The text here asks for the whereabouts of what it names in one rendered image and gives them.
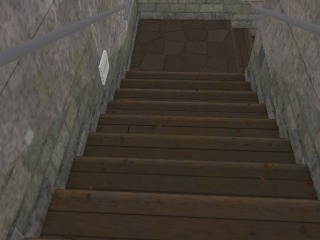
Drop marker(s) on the stairs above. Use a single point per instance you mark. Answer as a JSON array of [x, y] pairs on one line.
[[185, 156], [244, 44]]

